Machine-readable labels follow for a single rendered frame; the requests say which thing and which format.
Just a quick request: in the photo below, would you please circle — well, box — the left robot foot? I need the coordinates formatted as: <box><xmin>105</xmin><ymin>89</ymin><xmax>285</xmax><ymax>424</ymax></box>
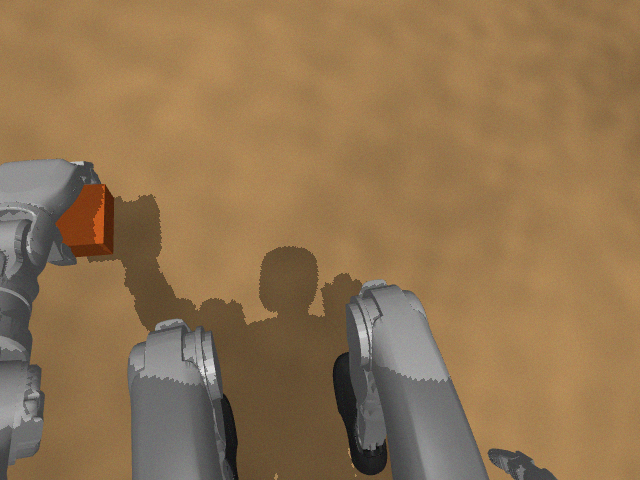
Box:
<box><xmin>220</xmin><ymin>393</ymin><xmax>239</xmax><ymax>480</ymax></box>

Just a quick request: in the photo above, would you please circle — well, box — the right robot foot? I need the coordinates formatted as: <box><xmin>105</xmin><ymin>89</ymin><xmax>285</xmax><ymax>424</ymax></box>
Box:
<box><xmin>333</xmin><ymin>352</ymin><xmax>387</xmax><ymax>475</ymax></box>

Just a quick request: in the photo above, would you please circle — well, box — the left robot arm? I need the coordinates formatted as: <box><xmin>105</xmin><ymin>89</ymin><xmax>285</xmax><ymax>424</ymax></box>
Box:
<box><xmin>0</xmin><ymin>202</ymin><xmax>56</xmax><ymax>480</ymax></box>

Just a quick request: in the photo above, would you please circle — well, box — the left robot hand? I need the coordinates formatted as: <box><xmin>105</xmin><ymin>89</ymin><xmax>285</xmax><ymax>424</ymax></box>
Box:
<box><xmin>0</xmin><ymin>159</ymin><xmax>101</xmax><ymax>266</ymax></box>

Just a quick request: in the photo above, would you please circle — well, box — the small box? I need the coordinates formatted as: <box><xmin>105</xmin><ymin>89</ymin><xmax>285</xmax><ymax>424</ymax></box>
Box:
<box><xmin>55</xmin><ymin>184</ymin><xmax>114</xmax><ymax>257</ymax></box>

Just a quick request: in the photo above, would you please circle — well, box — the right robot hand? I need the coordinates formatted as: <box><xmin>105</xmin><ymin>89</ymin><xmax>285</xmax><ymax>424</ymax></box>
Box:
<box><xmin>488</xmin><ymin>449</ymin><xmax>558</xmax><ymax>480</ymax></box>

